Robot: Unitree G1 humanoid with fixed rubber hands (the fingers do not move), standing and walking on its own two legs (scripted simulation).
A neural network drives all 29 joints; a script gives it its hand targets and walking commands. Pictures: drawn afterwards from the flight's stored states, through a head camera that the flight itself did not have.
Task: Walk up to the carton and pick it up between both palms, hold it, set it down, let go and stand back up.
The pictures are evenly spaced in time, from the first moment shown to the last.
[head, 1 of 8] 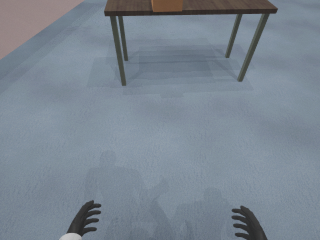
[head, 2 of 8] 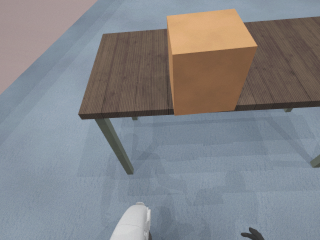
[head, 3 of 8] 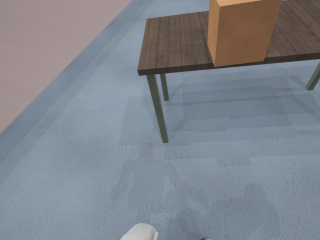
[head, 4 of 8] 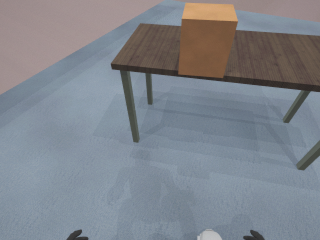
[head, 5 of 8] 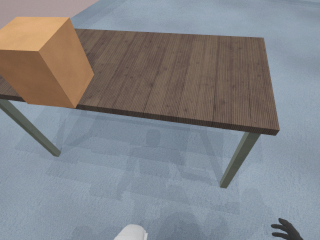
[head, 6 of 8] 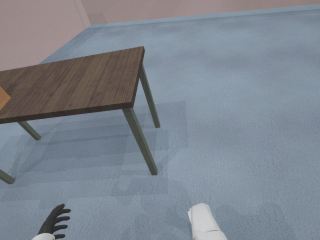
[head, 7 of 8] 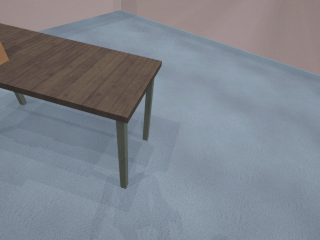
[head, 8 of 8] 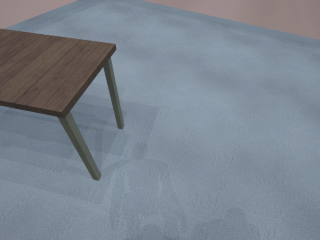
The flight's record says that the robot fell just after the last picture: no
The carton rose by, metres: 0.00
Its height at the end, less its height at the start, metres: +0.00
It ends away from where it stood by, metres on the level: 0.00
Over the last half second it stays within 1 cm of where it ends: yes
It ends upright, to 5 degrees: yes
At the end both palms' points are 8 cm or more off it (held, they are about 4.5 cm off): yes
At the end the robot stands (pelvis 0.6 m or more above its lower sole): yes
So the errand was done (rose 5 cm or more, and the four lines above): no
